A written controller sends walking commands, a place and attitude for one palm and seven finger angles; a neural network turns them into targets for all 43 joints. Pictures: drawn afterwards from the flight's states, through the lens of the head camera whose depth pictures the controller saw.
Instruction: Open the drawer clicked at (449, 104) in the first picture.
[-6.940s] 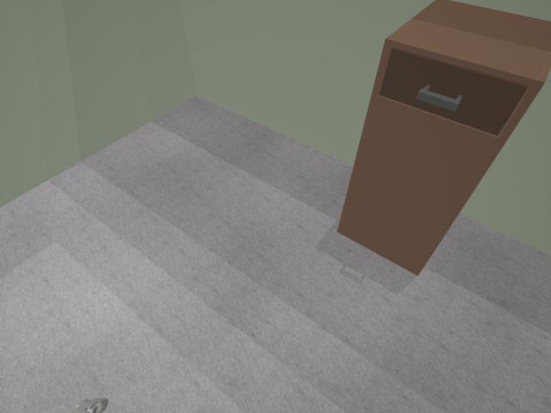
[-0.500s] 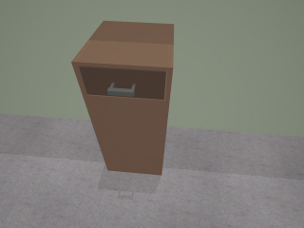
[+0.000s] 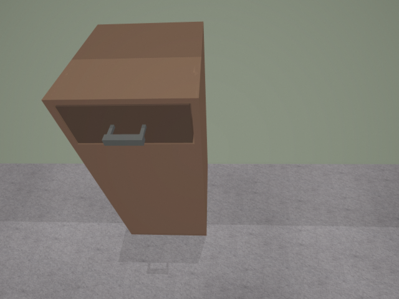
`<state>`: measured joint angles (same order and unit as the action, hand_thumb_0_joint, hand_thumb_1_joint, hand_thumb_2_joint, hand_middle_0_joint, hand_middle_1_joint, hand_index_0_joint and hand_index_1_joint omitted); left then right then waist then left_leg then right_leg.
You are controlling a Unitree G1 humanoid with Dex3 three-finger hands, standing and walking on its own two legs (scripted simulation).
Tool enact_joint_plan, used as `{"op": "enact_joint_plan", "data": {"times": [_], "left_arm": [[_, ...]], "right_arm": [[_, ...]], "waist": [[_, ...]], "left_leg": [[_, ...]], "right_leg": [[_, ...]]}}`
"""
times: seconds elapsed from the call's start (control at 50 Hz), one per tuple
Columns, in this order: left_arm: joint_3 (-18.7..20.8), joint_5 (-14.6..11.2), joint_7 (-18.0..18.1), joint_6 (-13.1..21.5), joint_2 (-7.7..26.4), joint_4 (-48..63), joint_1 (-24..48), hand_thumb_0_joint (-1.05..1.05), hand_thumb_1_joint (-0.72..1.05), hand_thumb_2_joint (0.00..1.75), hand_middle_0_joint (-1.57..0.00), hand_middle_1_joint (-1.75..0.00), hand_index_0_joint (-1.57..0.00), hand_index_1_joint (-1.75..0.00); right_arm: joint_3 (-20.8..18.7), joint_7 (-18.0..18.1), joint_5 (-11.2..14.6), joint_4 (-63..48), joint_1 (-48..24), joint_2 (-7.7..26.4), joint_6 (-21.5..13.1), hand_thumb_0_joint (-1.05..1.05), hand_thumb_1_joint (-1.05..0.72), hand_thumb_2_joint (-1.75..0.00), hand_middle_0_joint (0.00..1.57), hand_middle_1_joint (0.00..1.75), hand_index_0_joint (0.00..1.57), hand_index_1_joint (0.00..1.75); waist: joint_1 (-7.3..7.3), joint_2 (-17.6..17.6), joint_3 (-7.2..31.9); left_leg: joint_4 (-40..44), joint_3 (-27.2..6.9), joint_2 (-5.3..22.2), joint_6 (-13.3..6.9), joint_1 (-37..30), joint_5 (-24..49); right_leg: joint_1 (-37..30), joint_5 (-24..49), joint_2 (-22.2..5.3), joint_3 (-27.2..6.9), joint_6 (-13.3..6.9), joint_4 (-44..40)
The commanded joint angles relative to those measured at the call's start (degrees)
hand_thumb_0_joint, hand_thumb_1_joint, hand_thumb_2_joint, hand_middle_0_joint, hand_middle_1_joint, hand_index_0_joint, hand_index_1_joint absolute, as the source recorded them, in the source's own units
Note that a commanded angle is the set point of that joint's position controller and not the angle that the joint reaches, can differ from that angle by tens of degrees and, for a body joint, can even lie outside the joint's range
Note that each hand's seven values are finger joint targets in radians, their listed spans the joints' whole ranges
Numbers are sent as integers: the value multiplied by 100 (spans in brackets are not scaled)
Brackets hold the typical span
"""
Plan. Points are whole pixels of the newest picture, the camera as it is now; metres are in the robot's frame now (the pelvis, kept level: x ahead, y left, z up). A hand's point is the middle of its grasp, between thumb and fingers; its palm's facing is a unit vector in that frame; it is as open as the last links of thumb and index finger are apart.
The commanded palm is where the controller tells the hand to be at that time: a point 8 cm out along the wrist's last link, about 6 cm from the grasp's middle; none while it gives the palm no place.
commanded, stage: come to a stop and stand still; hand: left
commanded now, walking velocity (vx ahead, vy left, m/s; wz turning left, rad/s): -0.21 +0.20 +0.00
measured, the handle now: (125, 134) +0.51 +0.21 +0.03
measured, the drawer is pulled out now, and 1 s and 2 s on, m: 0.00 0.00 0.00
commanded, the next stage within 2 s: look again from close up in 0.98 s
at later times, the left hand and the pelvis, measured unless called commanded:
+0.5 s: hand out of the picture -0.03 +0.21 -0.16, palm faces +0.05 -0.98 -0.19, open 7.4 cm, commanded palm none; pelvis -0.02 +0.03 +0.02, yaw +0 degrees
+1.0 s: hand out of the picture -0.05 +0.14 -0.16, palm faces +0.04 -0.99 -0.14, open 7.4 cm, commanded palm none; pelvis -0.02 +0.01 +0.02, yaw -1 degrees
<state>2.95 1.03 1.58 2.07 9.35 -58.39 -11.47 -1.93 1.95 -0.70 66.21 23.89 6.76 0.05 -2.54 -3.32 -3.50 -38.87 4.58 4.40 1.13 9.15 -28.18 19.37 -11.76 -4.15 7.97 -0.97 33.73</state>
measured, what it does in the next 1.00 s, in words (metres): steps on the spot: left foot, then right foot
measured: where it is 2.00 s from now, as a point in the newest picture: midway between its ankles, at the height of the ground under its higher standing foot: outside the picture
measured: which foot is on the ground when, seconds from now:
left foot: up 0.00-0.24, down 0.26-1.00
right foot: down 0.00-0.26, up 0.28-0.52, down 0.54-1.00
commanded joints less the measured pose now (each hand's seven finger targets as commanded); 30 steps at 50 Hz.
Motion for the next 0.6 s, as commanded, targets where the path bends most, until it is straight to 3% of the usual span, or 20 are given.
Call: {"op": "enact_joint_plan", "data": {"times": [0.0, 0.04, 0.12, 0.16, 0.2, 0.22, 0.24, 0.26, 0.28, 0.3, 0.34, 0.4, 0.44, 0.48, 0.52, 0.54, 0.56, 0.58], "left_arm": [[141, 30, 162, -96, 830, 134, -645, 0, 90, 90, -20, -30, -20, -30], [232, 57, 207, -187, 953, 292, -354, 0, 90, 90, -20, -30, -20, -30], [298, 100, 185, -290, 987, 536, 30, 0, 90, 90, -20, -30, -20, -30], [301, 120, 167, -329, 975, 627, 203, 0, 90, 90, -20, -30, -20, -30], [261, 61, 111, -399, 846, 667, 236, 0, 90, 90, -20, -30, -20, -30], [186, 17, 71, -448, 530, 714, 102, 0, 90, 90, -20, -30, -20, -30], [112, -6, 39, -481, 190, 794, -8, 0, 90, 90, -20, -30, -20, -30], [100, 39, 37, -504, 273, 707, 61, 0, 90, 90, -20, -30, -20, -30], [120, 60, -16, -484, 325, 590, -26, 0, 90, 90, -20, -30, -20, -30], [100, 72, -68, -441, 263, 405, -366, 0, 90, 90, -20, -30, -20, -30], [23, 72, -113, -367, 191, 167, -658, 0, 90, 90, -20, -30, -20, -30], [-82, 52, -104, -296, 129, 125, -515, 0, 90, 90, -20, -30, -20, -30], [-130, 38, -87, -273, 99, 49, -557, 0, 90, 90, -20, -30, -20, -30], [-150, 18, -60, -241, 96, -150, -963, 0, 90, 90, -20, -30, -20, -30], [-174, 3, 7, -154, 284, -319, -1200, 0, 90, 90, -20, -30, -20, -30], [-197, -13, 32, -137, 326, -358, -1214, 0, 90, 90, -20, -30, -20, -30], [-184, -3, 24, -97, 358, -433, -1211, 0, 90, 90, -20, -30, -20, -30], [-209, -19, 32, -74, 287, -470, -1220, 0, 90, 90, -20, -30, -20, -30]], "right_arm": [[-122, 33, 70, -423, 63, 349, 105, 0, -90, -90, 20, 30, 20, 30], [-158, -29, 46, -491, -40, 344, 176, 0, -90, -90, 20, 30, 20, 30], [-202, -114, -28, -744, -125, 378, 265, 0, -90, -90, 20, 30, 20, 30], [-203, -129, -32, -784, 61, 391, 207, 0, -90, -90, 20, 30, 20, 30], [-189, -120, -36, -759, 360, 477, 137, 0, -90, -90, 20, 30, 20, 30], [-223, -112, -76, -849, 307, 783, 81, 0, -90, -90, 20, 30, 20, 30], [-298, -104, -130, -1083, 33, 1244, 65, 0, -90, -90, 20, 30, 20, 30], [-285, -79, -140, -1193, -508, 1314, 53, 0, -90, -90, 20, 30, 20, 30], [-217, -48, -153, -1241, -905, 1170, 36, 0, -90, -90, 20, 30, 20, 30], [-141, -32, -142, -1248, -1244, 1063, -1, 0, -90, -90, 20, 30, 20, 30], [-102, -20, -102, -1162, -1154, 975, -72, 0, -90, -90, 20, 30, 20, 30], [-101, 7, -89, -903, -700, 965, -88, 0, -90, -90, 20, 30, 20, 30], [-117, 8, -78, -760, -577, 964, -74, 0, -90, -90, 20, 30, 20, 30], [-100, 26, -37, -666, -614, 985, -73, 0, -90, -90, 20, 30, 20, 30], [-20, 5, 33, -605, -602, 734, -107, 0, -90, -90, 20, 30, 20, 30], [6, -25, 45, -569, -621, 661, -114, 0, -90, -90, 20, 30, 20, 30], [23, -10, 22, -508, -642, 650, -96, 0, -90, -90, 20, 30, 20, 30], [23, 2, 17, -450, -640, 675, -86, 0, -90, -90, 20, 30, 20, 30]], "waist": [[360, 1458, 422], [321, 1035, 498], [236, 1355, 446], [108, 1298, 566], [-62, 900, 531], [-38, -278, 358], [-13, -1526, -10], [45, -1457, -217], [230, -823, -267], [440, -513, -198], [388, -265, -50], [110, -234, -1], [76, -78, -64], [231, 38, 44], [202, 364, 136], [178, 129, 193], [161, 736, 318], [156, 989, 362]], "left_leg": [[-1610, -311, -114, -3, 1247, -573], [-1518, -277, -167, 26, 1235, -373], [-1161, -189, -225, 52, 967, 202], [-384, -96, -250, 15, 587, 528], [1052, 35, -267, -38, -262, 1341], [1891, -903, 307, -234, -116, 785], [3009, -2235, 1343, -588, 887, -167], [3434, -2618, 1587, -927, 1764, -833], [3438, -2331, 1390, -996, 1947, -1028], [3216, -1849, 1155, -932, 1684, -599], [3014, -1284, 923, -849, 994, 172], [2891, -1269, 1006, -934, 148, 761], [2730, -1246, 1034, -939, 35, 1133], [2264, -1022, 847, -723, 114, 1752], [1910, -582, 352, -383, 338, 1992], [1931, -548, 238, -331, 230, 2050], [1762, -412, 207, -280, 39, 2267], [1705, -335, 214, -260, -137, 2276]], "right_leg": [[-1255, 4986, -1875, -1445, -1128, -998], [-1056, 4042, -1878, -1279, -1132, -1122], [-256, 1834, -1643, -1129, -913, -1490], [-62, 855, -1467, -1121, -747, -1418], [527, -474, -1054, -959, -416, -1014], [954, -1243, -462, -641, -140, -258], [992, -1736, 173, -247, 172, 828], [611, -1554, 69, -777, 153, 1568], [347, -1193, 59, -921, 118, 1950], [330, -967, 87, -842, 139, 2041], [354, -763, 102, -685, 191, 1674], [279, -1067, 89, -592, 210, 701], [4, -1101, 105, -558, 204, -74], [-624, -74, 103, -598, 173, -1203], [-1074, 717, -267, -1080, 1, -1505], [-1040, 870, -387, -1112, -57, -1460], [-981, 1173, -291, -1171, -91, -1384], [-898, 1305, -333, -1138, -92, -1436]]}}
